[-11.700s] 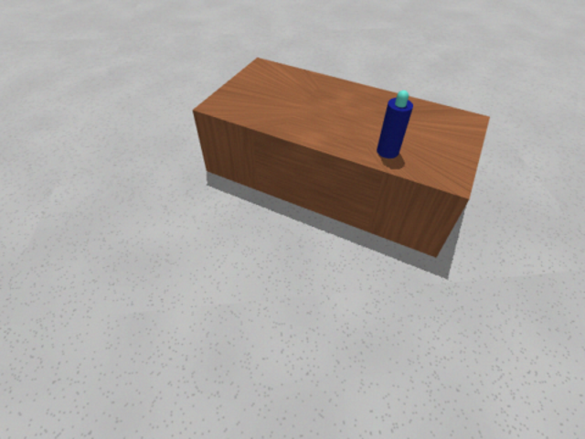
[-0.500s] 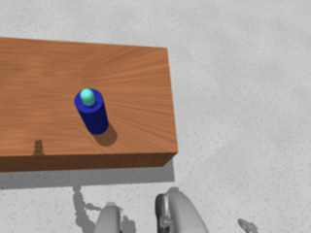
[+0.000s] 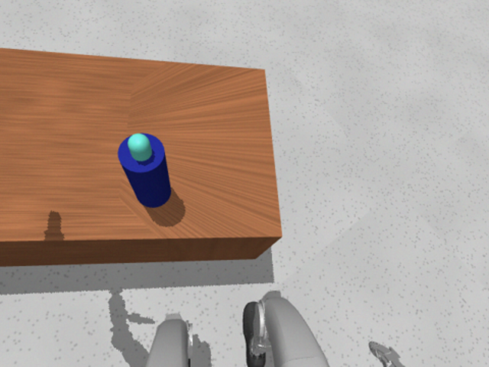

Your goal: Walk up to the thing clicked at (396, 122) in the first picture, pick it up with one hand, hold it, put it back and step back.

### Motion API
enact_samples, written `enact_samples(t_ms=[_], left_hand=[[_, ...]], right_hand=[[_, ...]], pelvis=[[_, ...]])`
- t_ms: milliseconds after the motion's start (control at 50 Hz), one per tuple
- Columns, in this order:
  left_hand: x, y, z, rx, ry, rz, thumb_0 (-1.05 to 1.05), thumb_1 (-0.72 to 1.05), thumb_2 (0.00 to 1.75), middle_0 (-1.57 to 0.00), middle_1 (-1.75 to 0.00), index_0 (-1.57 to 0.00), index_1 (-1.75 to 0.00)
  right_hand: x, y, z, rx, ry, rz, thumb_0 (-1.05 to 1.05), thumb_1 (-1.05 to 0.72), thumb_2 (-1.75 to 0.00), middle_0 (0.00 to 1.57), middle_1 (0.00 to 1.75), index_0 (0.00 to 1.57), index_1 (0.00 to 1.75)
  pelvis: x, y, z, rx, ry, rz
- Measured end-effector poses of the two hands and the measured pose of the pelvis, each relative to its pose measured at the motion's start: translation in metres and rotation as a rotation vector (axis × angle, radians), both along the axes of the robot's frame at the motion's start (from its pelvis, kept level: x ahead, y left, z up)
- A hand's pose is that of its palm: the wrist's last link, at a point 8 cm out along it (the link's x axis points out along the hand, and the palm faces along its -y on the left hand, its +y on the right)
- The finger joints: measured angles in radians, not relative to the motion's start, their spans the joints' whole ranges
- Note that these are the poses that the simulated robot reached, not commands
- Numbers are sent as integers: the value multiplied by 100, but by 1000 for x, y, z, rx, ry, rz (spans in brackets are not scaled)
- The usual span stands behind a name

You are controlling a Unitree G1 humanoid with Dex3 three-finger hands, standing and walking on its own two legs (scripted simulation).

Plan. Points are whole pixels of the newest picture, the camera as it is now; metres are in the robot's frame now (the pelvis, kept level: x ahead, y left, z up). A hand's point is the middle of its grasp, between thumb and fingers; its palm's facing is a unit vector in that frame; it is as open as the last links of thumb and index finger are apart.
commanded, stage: go down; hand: left
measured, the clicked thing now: (147, 169) +0.51 +0.15 -0.19
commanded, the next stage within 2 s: none
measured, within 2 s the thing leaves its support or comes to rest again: neither
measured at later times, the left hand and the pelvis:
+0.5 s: hand out of the picture +0.44 +0.36 +0.06, palm faces +0.15 -0.99 -0.03, open 17.2 cm; pelvis +0.00 -0.01 +0.00, yaw +0 degrees
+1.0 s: hand out of the picture +0.44 +0.36 +0.06, palm faces +0.14 -0.99 -0.02, open 17.2 cm; pelvis +0.00 -0.01 -0.01, yaw +0 degrees
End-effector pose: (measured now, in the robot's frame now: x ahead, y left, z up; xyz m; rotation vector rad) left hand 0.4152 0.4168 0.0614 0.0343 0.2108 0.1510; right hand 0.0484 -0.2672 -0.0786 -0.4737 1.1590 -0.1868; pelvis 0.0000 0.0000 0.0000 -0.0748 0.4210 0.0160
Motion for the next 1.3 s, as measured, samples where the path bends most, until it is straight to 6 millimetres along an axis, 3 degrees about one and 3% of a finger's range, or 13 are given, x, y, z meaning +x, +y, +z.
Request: enact_samples(t_ms=[340, 560, 820, 1300], left_hand=[[1, -2, 7, -8, -34, 8, -1, -46, 8, -5, -3, -4, -4], [-6, -5, -1, -7, -51, 9, -1, -47, 8, -5, -3, -4, -5], [-5, -6, 3, -17, -74, 6, -1, -46, 8, -5, -3, -4, -4], [-5, -5, 10, -23, -143, -3, -1, -48, 7, -5, -3, -4, -4]], right_hand=[[-12, 0, -1, 12, 21, -20, 0, -89, -90, 21, 30, 21, 30], [-6, -8, -5, 3, 15, -6, 0, -89, -90, 21, 30, 21, 30], [9, -12, -5, -9, -25, 6, 0, -89, -90, 21, 30, 21, 30], [5, -9, -11, -3, -10, 0, 0, -90, -90, 21, 30, 21, 30]], pelvis=[[-2, -1, 0, 4, -3, -4], [-5, -6, -4, 9, 5, -3], [-3, -11, -5, 9, 10, 3], [-4, -9, -8, 10, 16, 2]])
